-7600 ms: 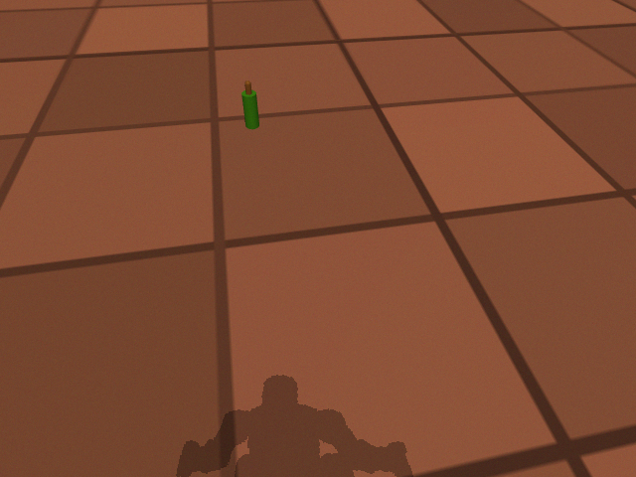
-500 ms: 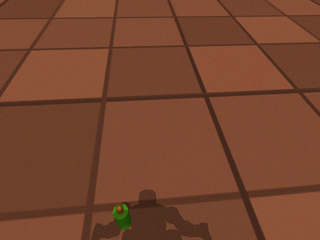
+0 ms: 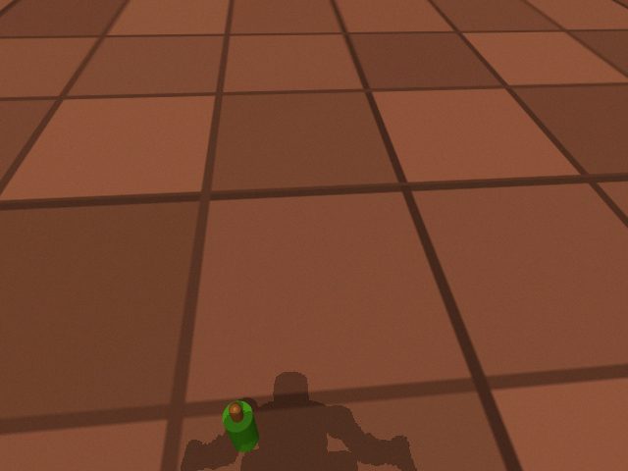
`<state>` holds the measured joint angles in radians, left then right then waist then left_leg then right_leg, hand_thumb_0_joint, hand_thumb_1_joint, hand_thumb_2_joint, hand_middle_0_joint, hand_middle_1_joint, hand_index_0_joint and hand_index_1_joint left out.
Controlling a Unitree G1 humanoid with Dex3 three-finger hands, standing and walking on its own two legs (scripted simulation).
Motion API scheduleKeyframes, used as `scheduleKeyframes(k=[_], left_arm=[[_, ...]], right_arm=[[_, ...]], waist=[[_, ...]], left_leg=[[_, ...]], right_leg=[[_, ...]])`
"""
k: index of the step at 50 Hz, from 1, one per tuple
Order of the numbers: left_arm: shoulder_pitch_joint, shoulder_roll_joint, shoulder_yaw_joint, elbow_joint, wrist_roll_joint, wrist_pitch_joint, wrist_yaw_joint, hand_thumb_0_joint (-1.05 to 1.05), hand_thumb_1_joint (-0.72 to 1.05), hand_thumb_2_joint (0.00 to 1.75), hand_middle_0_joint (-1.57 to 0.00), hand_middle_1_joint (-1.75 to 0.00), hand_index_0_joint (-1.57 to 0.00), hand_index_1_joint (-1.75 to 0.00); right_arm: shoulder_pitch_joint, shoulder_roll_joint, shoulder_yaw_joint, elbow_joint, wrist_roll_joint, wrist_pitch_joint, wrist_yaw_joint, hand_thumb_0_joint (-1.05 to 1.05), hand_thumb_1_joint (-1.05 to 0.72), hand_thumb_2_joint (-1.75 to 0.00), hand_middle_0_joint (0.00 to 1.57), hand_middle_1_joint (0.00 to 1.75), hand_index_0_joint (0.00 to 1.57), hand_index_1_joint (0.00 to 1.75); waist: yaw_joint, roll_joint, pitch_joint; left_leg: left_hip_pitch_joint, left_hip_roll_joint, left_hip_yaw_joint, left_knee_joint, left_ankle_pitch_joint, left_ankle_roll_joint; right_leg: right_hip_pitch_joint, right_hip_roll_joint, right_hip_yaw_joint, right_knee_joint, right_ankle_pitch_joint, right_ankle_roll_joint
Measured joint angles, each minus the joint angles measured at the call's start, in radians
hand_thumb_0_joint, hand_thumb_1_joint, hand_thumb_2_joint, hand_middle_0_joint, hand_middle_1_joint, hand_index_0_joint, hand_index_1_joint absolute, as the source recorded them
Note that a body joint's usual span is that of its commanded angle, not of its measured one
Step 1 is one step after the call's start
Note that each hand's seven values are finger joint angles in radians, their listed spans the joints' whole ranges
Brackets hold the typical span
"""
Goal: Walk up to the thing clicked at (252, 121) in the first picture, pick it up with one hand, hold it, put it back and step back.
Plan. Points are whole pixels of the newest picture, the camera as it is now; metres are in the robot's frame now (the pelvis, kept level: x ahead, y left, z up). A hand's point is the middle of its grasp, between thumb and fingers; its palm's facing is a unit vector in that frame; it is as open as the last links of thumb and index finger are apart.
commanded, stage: stand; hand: left
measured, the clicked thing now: (240, 423) +0.38 +0.19 -0.65
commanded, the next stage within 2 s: go down in 0.72 s
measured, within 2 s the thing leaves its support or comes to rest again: neither
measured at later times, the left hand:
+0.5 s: hand out of the picture +0.07 +0.26 -0.16, palm faces -0.03 -0.94 -0.34, open 7.4 cm
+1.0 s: hand out of the picture +0.14 +0.25 -0.16, palm faces +0.04 -0.95 -0.32, open 9.6 cm
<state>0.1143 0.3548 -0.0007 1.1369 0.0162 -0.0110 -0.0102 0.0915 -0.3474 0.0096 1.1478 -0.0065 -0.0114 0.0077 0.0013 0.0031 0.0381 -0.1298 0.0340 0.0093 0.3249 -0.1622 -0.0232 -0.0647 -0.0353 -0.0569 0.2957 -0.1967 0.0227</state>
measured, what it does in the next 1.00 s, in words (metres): stands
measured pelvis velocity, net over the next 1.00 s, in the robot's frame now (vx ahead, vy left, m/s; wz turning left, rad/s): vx -0.01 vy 0.00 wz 0.00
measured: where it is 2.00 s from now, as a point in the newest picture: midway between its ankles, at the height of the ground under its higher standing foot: outside the picture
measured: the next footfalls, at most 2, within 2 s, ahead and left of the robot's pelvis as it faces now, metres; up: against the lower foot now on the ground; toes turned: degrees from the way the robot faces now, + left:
none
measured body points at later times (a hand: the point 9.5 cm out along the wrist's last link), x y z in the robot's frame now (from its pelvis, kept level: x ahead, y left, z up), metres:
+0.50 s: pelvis +0.00 +0.00 +0.00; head +0.01 +0.00 +0.45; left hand +0.07 +0.30 -0.13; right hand +0.07 -0.30 -0.13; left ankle +0.01 +0.13 -0.75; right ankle -0.02 -0.13 -0.75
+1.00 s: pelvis -0.01 +0.00 -0.01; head +0.04 +0.01 +0.43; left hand +0.14 +0.30 -0.14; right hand +0.09 -0.28 -0.14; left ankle +0.01 +0.13 -0.75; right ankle -0.02 -0.13 -0.75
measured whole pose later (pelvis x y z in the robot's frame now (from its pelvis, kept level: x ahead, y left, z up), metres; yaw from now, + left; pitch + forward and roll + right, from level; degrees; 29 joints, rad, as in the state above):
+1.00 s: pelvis -0.01 +0.00 -0.01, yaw +0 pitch +4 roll +0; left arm -0.05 0.34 0.12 1.11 0.03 -0.02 -0.02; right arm 0.19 -0.29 0.00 0.87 0.04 -0.04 -0.04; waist -0.01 -0.01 0.04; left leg -0.36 0.04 0.00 0.51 -0.23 -0.02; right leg -0.30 -0.04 -0.05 0.50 -0.27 0.02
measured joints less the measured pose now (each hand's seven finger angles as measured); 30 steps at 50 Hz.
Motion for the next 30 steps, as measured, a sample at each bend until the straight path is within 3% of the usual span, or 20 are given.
scheduleKeyframes(k=[30], left_arm=[[0.007, 0.000, 0.001, -0.005, 0.001, 0.004, -0.002, 0.00, 0.90, 0.90, -0.20, -0.30, -0.20, -0.30]], right_arm=[[0.015, -0.001, 0.001, -0.003, -0.001, 0.000, 0.000, 0.01, -0.90, -0.90, 0.21, 0.30, 0.20, 0.30]], waist=[[0.000, -0.001, 0.002]], left_leg=[[0.004, -0.003, 0.004, -0.004, 0.001, 0.002]], right_leg=[[-0.001, -0.004, 0.004, 0.004, -0.002, 0.002]])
